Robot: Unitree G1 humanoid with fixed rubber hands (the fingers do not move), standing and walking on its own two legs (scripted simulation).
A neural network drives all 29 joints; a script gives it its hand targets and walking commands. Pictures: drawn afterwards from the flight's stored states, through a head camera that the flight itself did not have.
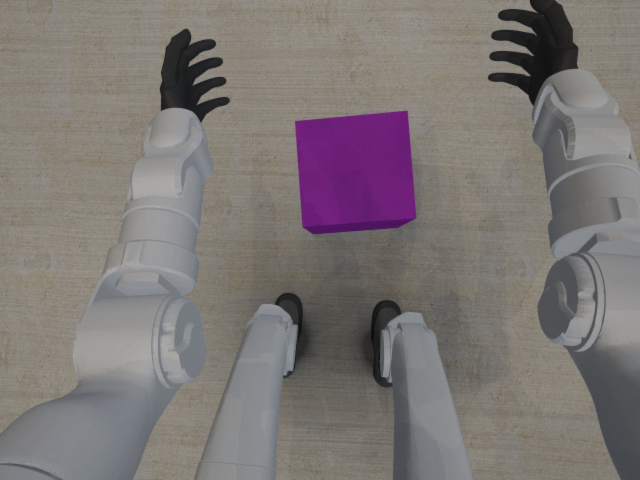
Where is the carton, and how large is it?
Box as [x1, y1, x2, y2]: [295, 111, 415, 233]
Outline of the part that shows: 407,111 295,121 303,227 312,233 397,227 415,218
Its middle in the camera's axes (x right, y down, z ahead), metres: +0.07 -0.13 +0.85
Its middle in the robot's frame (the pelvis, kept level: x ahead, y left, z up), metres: +0.50 -0.01 -0.51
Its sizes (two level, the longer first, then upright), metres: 0.210 0.200 0.250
